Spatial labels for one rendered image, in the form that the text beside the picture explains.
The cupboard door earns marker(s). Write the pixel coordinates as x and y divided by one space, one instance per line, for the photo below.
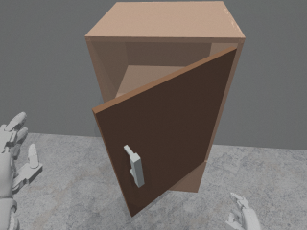
168 122

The handle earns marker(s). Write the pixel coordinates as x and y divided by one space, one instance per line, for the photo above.
136 167

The robot right hand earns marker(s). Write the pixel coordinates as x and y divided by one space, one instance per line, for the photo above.
246 220

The left robot forearm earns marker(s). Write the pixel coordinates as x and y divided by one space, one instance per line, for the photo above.
8 218

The robot left hand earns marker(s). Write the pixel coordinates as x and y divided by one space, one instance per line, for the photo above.
11 138

